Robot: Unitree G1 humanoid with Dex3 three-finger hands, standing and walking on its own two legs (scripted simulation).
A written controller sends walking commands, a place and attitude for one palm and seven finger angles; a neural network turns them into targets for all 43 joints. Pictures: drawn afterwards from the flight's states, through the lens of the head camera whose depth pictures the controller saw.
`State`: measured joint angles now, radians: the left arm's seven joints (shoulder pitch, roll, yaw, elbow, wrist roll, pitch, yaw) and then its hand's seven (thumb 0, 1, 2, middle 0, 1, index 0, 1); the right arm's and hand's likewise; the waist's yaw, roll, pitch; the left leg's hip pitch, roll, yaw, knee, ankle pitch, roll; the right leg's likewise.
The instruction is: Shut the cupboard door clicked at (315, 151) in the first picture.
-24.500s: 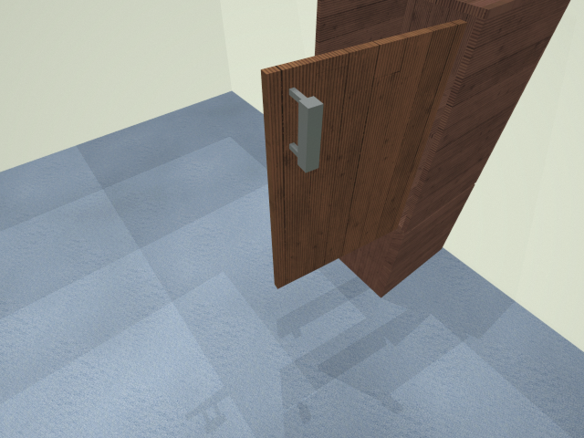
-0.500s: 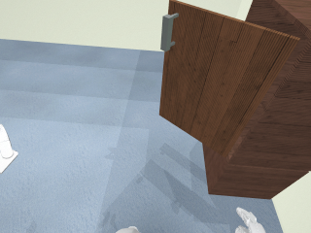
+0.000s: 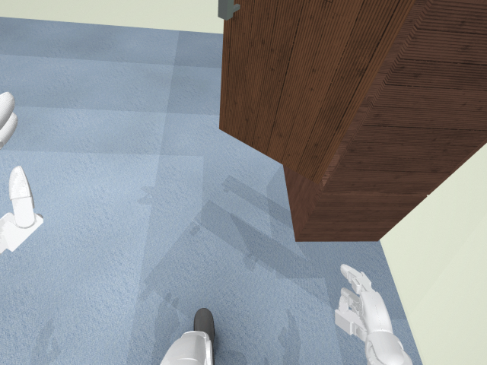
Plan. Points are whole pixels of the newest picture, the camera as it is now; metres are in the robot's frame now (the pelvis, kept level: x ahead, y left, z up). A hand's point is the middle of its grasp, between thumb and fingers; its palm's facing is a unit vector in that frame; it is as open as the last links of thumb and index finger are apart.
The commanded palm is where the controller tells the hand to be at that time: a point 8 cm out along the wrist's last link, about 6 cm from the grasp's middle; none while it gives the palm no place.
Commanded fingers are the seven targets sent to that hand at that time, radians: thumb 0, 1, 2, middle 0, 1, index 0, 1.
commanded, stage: stop stepping back and stand still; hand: left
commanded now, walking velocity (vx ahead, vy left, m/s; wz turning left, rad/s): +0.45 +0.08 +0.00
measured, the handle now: out of the picture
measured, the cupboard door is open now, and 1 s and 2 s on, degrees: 53 53 53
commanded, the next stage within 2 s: let the arm hang, fingers relaxed in 0.70 s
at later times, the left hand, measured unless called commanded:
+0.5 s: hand (27, 228) +0.21 +0.25 +0.19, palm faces +0.12 -0.88 -0.46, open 7.5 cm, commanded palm +0.15 +0.33 +0.20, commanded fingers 0.00 0.90 0.90 -0.20 -0.30 -0.20 -0.30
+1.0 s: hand (115, 354) +0.14 +0.22 -0.12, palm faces -0.04 -0.97 -0.22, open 7.4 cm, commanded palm none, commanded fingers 0.00 0.90 0.90 -0.20 -0.30 -0.20 -0.30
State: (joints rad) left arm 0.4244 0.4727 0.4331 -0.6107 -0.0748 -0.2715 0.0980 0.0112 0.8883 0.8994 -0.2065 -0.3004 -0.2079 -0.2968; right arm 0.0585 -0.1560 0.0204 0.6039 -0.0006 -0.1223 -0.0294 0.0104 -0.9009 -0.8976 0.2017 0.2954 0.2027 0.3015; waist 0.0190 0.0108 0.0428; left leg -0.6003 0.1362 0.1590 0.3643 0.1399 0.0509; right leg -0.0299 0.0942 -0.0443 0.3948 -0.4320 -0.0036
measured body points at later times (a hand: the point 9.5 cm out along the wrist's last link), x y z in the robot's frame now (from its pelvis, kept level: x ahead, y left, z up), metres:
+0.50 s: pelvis -0.02 +0.05 +0.02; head +0.01 +0.11 +0.46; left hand +0.20 +0.30 +0.22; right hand +0.07 -0.18 -0.05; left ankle +0.09 +0.13 -0.72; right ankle -0.11 -0.07 -0.67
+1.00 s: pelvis -0.01 +0.05 +0.00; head -0.01 +0.04 +0.44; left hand +0.14 +0.27 -0.10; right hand +0.12 -0.23 -0.11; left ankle +0.04 +0.18 -0.72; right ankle -0.11 -0.02 -0.72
